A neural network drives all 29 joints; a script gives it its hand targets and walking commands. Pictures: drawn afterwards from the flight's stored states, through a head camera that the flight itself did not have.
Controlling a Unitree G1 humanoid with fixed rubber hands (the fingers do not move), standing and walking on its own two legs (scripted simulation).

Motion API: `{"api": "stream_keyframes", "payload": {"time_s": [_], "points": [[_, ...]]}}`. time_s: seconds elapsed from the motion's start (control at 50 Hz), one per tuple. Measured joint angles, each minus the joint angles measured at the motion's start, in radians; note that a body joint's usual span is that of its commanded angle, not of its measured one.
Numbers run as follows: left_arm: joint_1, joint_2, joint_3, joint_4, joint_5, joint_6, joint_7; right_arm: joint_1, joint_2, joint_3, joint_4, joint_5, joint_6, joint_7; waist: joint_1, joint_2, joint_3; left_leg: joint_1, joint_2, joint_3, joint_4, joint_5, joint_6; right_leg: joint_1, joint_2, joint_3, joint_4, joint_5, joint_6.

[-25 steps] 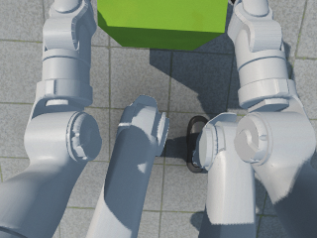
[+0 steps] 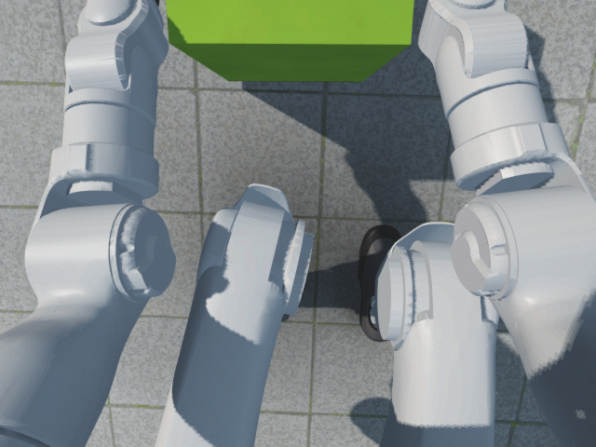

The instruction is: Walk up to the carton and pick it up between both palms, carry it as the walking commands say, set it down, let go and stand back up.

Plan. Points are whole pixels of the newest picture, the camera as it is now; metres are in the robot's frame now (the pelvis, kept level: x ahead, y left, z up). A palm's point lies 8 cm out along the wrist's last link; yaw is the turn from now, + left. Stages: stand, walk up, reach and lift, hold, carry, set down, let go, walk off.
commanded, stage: set down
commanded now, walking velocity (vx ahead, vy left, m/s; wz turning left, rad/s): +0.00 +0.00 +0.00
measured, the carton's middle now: out of the picture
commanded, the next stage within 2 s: none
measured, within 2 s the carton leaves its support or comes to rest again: rests again in 0.28 s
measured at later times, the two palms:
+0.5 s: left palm out of the picture +0.50 +0.25 -0.16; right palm out of the picture +0.55 -0.04 -0.16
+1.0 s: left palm out of the picture +0.50 +0.25 -0.16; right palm out of the picture +0.56 -0.04 -0.17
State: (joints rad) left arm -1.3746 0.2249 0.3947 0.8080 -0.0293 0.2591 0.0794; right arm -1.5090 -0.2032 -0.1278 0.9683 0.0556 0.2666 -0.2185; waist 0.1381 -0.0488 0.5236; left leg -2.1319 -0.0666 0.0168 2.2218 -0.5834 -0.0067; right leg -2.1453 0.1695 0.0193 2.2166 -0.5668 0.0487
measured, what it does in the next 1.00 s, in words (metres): stands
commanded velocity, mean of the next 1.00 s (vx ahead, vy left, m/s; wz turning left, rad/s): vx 0.00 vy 0.00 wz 0.00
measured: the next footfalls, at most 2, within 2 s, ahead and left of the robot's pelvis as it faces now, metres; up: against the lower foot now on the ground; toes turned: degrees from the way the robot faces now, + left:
none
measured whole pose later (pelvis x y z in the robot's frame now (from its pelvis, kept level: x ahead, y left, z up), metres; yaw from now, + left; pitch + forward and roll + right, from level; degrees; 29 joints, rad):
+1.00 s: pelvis +0.02 -0.01 +0.00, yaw +1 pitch +34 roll +2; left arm -1.28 0.24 0.39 0.94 0.02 0.19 -0.04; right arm -1.40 -0.15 -0.20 1.07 -0.01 0.15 -0.18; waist 0.13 -0.08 0.35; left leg -2.20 -0.07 0.01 2.23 -0.62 -0.03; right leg -2.23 0.16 0.01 2.24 -0.60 0.02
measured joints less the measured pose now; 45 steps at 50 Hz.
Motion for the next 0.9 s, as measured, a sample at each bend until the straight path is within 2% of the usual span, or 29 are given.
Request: {"api": "stream_keyframes", "payload": {"time_s": [0.08,0.18,0.44,0.7,0.9], "points": [[0.028,0.007,-0.012,0.006,-0.001,0.0,-0.003,0.004,0.017,-0.012,0.039,-0.01,-0.014,-0.001,-0.004,-0.022,-0.001,0.001,0.005,0.001,0.011,-0.011,0.0,-0.002,0.005,-0.001,0.009,-0.006,-0.001],[0.044,0.003,-0.037,-0.013,-0.021,-0.009,0.015,0.015,0.003,0.015,0.03,0.031,-0.019,-0.002,0.003,-0.025,0.0,0.001,0.008,-0.002,0.022,-0.012,0.003,0.0,0.008,-0.005,0.014,-0.005,0.002],[-0.003,0.018,-0.041,0.093,0.006,-0.032,-0.003,0.008,0.005,-0.01,0.087,0.002,-0.046,0.004,0.002,-0.017,-0.003,0.0,0.004,0.009,0.021,0.0,0.003,-0.004,0.005,0.005,0.024,0.001,0.001],[0.03,0.03,-0.038,0.131,0.019,-0.052,-0.077,0.045,0.021,-0.047,0.105,-0.026,-0.078,0.025,0.005,-0.027,-0.062,-0.025,0.003,0.001,0.028,-0.017,-0.01,-0.035,0.002,-0.005,0.035,-0.01,-0.015],[0.08,0.02,-0.014,0.14,0.039,-0.058,-0.108,0.09,0.045,-0.07,0.112,-0.061,-0.099,0.04,-0.004,-0.03,-0.165,-0.068,-0.002,-0.002,0.015,-0.038,-0.018,-0.081,-0.005,-0.008,0.028,-0.033,-0.028]]}}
